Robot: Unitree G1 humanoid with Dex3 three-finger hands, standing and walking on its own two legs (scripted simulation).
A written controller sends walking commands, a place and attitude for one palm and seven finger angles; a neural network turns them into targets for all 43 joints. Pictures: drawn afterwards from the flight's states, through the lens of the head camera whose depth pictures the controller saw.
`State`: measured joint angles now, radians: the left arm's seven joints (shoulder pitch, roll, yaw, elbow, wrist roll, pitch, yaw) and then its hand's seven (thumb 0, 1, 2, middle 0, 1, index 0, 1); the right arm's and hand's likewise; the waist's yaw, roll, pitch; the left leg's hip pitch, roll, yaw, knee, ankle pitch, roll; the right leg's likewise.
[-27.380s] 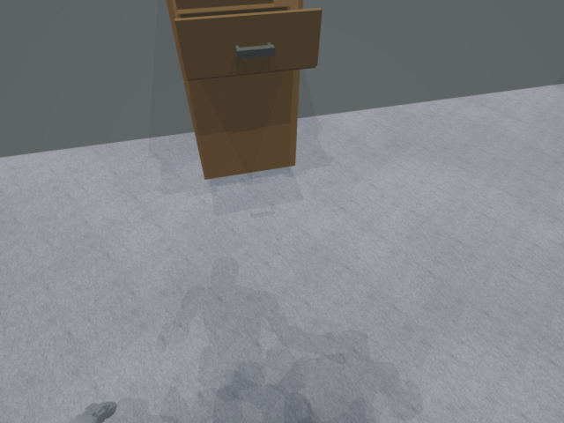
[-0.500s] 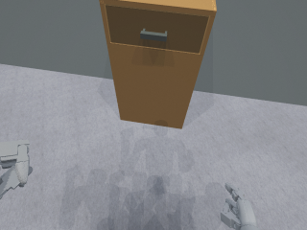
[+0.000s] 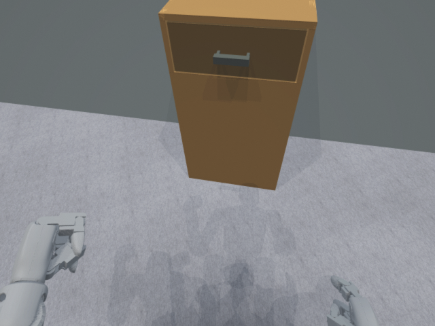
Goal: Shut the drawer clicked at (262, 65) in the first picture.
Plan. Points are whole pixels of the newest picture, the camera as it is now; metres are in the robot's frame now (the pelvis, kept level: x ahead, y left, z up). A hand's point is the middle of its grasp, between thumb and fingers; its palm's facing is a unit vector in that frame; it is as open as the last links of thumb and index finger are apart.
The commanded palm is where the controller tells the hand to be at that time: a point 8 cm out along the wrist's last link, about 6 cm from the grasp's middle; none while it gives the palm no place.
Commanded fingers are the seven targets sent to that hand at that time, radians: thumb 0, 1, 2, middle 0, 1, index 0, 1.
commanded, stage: let the arm hang, fingers relaxed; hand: left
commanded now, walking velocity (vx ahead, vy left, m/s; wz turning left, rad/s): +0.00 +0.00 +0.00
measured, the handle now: (232, 57) +0.92 +0.01 +0.02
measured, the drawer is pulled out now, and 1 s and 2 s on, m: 0.00 0.00 0.00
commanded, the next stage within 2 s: look to check the result in 1.02 s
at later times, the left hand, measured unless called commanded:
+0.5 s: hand out of the picture -0.04 +0.18 -0.16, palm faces +0.02 -0.97 -0.25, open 5.3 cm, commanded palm none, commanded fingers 0.00 0.90 0.90 -0.20 -0.30 -0.20 -0.30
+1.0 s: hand out of the picture -0.01 +0.13 -0.17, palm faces +0.03 -0.98 -0.18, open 7.3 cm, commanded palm none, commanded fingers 0.00 0.90 0.90 -0.20 -0.30 -0.20 -0.30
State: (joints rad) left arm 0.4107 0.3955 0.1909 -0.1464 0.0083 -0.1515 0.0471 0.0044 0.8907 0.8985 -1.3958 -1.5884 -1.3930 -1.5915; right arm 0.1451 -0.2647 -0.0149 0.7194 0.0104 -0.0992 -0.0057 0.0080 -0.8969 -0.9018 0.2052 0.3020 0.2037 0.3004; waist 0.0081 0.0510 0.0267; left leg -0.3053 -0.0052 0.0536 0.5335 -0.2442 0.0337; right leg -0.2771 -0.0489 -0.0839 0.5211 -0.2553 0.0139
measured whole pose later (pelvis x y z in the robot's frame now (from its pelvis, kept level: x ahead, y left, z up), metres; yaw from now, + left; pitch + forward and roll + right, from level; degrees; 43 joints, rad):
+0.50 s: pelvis -0.02 -0.03 +0.01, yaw +0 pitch -1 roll -1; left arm 0.29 0.21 0.01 1.12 0.01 0.02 0.02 0.01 0.90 0.90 -0.57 -0.72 -0.56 -0.72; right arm 0.28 -0.18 -0.01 1.09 -0.02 0.04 -0.02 0.01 -0.90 -0.90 0.20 0.30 0.20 0.30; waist 0.00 0.03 0.08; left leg -0.26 0.03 0.02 0.46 -0.19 0.00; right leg -0.22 -0.01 -0.11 0.43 -0.20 -0.03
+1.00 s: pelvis +0.00 -0.03 +0.01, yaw +0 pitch -1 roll +0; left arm 0.26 0.12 0.02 1.16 0.01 -0.01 0.03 0.01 0.92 0.90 -0.21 -0.30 -0.20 -0.31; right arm 0.30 -0.11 -0.01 1.15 -0.02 0.02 -0.04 0.00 -0.91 -0.90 0.20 0.30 0.20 0.30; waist -0.02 0.02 0.06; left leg -0.22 0.04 0.04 0.43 -0.19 -0.01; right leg -0.20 0.00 -0.10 0.43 -0.21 -0.04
